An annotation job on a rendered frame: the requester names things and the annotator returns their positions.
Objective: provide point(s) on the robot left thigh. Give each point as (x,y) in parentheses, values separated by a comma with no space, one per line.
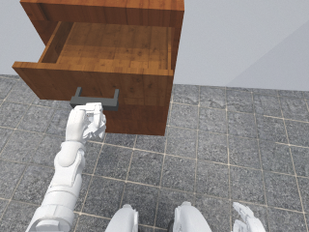
(125,220)

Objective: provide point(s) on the robot left forearm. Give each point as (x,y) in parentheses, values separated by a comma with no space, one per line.
(56,211)

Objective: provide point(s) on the robot left hand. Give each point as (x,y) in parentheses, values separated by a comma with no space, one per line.
(86,121)

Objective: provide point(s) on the robot right hand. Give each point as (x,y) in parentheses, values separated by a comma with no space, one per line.
(253,224)

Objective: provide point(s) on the drawer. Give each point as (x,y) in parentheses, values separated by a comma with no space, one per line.
(100,58)

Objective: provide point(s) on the cabinet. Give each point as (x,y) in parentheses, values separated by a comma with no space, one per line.
(130,118)

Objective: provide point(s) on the robot left shin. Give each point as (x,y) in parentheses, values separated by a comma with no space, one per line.
(127,206)

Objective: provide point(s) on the handle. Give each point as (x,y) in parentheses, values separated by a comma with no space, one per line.
(107,104)

